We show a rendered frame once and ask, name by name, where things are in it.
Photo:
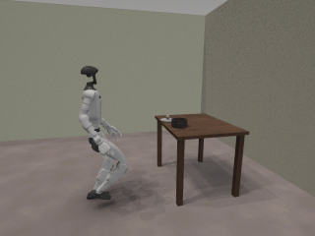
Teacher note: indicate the right robot upper arm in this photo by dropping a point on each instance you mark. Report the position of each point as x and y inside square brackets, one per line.
[88, 98]

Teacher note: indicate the robot left shin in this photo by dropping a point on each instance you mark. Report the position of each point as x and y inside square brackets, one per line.
[101, 177]

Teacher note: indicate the robot right hand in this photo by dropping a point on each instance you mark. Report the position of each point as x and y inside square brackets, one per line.
[104, 149]

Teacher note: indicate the lid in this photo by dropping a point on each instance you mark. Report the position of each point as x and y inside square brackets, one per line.
[165, 120]

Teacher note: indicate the robot left hand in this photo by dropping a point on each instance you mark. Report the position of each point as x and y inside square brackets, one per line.
[111, 131]

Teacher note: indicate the robot right thigh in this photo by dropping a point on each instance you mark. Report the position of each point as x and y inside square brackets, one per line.
[120, 157]

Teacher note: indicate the left robot forearm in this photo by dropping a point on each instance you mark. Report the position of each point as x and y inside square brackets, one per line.
[104, 124]

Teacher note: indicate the table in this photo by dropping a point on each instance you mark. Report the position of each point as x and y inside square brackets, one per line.
[200, 126]

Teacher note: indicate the right robot forearm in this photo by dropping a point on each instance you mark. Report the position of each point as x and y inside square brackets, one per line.
[88, 126]

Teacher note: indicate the pot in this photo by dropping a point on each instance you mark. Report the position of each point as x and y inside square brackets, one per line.
[179, 123]

